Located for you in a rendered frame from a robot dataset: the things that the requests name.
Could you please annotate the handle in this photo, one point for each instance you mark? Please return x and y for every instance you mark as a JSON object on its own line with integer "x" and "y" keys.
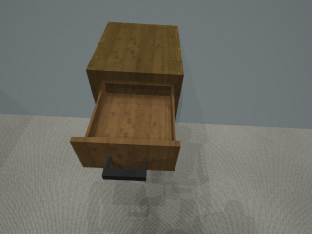
{"x": 124, "y": 174}

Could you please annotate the cabinet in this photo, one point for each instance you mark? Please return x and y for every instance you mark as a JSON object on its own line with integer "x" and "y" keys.
{"x": 137, "y": 53}

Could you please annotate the drawer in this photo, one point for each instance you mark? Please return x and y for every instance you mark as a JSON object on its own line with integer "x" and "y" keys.
{"x": 130, "y": 122}

